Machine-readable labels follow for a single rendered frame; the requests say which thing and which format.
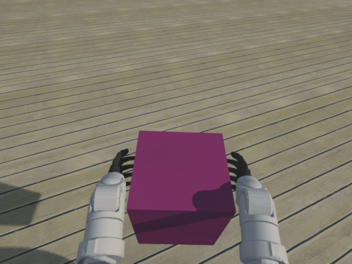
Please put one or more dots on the carton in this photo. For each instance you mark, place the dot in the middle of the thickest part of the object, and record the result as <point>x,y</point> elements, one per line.
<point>180,191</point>

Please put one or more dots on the left robot hand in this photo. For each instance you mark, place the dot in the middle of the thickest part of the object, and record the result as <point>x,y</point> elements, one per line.
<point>117,164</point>

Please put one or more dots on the right robot hand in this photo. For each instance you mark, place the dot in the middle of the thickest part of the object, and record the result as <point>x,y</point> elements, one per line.
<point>241,165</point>

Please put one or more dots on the robot right forearm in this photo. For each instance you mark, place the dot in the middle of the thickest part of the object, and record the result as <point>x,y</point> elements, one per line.
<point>260,240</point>

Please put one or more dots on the robot left forearm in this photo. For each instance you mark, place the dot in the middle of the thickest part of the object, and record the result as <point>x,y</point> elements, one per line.
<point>103,242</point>

